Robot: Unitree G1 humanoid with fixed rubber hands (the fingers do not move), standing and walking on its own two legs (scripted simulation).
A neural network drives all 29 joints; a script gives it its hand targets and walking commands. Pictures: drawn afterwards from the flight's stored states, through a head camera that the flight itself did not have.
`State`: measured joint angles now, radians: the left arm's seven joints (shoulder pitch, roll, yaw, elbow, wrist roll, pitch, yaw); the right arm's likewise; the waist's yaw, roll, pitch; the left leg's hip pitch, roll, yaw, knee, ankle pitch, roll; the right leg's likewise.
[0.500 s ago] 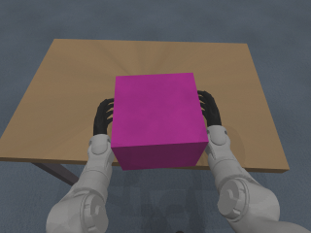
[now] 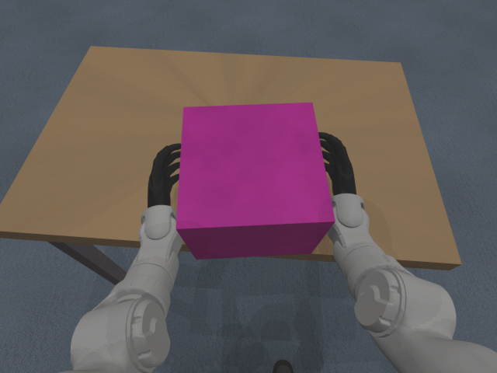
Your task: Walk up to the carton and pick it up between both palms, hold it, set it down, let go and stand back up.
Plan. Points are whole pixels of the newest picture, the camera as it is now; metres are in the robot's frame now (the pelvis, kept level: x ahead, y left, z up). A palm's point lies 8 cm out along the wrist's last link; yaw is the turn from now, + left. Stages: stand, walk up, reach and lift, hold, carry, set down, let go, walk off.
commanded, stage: reach and lift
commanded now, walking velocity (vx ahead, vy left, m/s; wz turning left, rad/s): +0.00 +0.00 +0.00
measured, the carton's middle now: (251, 185) +0.43 +0.01 +0.01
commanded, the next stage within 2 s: none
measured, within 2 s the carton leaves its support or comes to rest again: leaves its support in 0.52 s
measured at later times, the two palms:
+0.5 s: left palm (162, 197) +0.40 +0.16 +0.01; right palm (342, 182) +0.42 -0.14 +0.03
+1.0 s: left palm (132, 146) +0.40 +0.17 +0.14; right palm (363, 139) +0.41 -0.13 +0.16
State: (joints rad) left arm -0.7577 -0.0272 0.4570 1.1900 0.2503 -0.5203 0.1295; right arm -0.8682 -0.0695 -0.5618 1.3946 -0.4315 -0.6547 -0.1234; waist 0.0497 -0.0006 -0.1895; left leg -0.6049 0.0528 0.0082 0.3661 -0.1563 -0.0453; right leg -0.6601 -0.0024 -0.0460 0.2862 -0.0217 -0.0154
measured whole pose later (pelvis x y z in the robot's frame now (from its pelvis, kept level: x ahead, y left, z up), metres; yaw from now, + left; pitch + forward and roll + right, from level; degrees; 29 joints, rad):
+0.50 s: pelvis +0.01 +0.01 +0.00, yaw +0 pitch +23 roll -1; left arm -0.73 0.03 0.22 1.28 -0.03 -0.48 0.16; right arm -0.85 -0.09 -0.18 1.37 -0.14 -0.50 -0.16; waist 0.02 0.04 -0.26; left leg -0.66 0.06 -0.01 0.46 -0.21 -0.04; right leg -0.69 0.00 -0.06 0.34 -0.06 -0.01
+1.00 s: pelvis +0.00 +0.02 +0.01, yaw +2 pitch +3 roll -1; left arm -0.77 0.04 0.25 0.90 0.11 0.10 0.12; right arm -0.84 -0.09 -0.12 1.01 0.09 0.03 -0.17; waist -0.04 0.00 -0.12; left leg -0.21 0.03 -0.01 0.36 -0.21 -0.02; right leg -0.24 -0.02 -0.07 0.27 -0.07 0.01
